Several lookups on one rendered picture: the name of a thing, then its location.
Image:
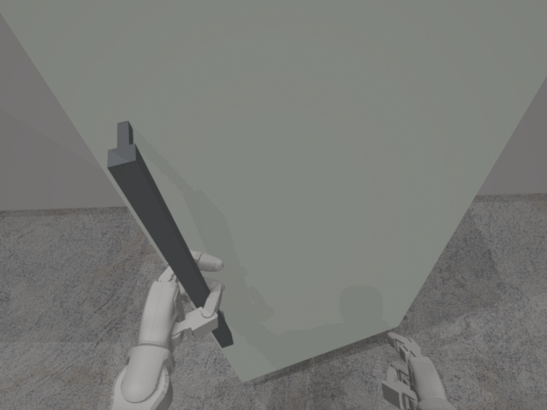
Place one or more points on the left robot forearm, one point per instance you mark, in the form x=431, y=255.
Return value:
x=144, y=384

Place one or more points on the handle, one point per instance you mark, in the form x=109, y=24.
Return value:
x=130, y=172

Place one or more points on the fridge door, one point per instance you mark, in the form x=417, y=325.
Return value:
x=324, y=150

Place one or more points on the left robot hand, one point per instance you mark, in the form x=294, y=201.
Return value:
x=164, y=305

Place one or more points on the right robot hand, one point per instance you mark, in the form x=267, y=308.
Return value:
x=417, y=382

